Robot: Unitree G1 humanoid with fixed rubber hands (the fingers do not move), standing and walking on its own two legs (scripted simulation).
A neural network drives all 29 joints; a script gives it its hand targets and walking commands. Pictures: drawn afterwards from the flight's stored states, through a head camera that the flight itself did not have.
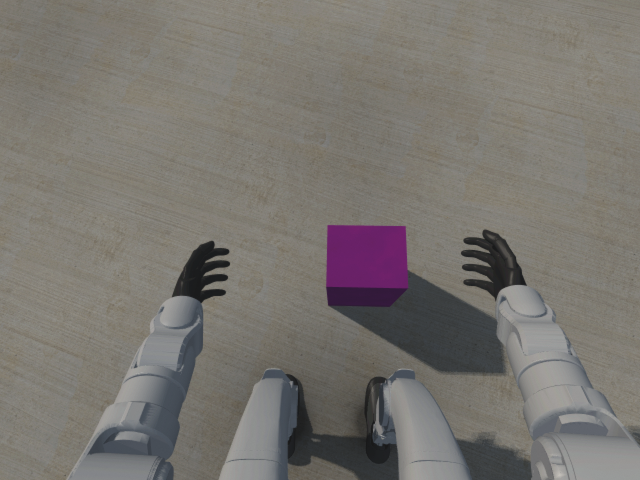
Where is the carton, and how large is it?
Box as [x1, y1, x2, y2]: [326, 225, 407, 306]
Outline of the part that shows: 328,225 326,274 328,305 389,306 407,288 405,226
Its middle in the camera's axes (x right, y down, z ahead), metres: +0.11 +0.07 +0.98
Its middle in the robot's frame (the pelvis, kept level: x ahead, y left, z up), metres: +0.47 -0.06 -0.56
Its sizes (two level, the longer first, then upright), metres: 0.175 0.141 0.289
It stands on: the floor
